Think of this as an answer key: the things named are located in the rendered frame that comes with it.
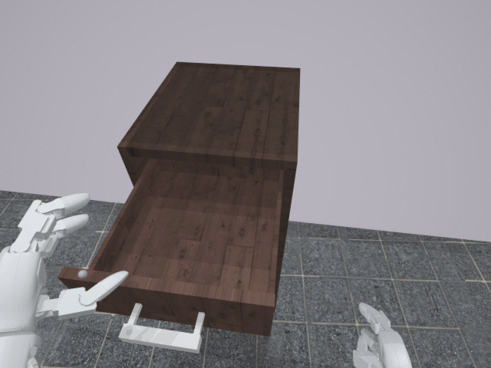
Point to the cabinet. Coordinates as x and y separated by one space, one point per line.
237 115

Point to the drawer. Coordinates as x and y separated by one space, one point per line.
194 237

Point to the robot left forearm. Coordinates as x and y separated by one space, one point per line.
18 349

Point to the robot right hand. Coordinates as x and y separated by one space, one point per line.
388 349

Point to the handle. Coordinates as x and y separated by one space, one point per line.
155 337

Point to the robot left hand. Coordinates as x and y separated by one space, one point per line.
23 274

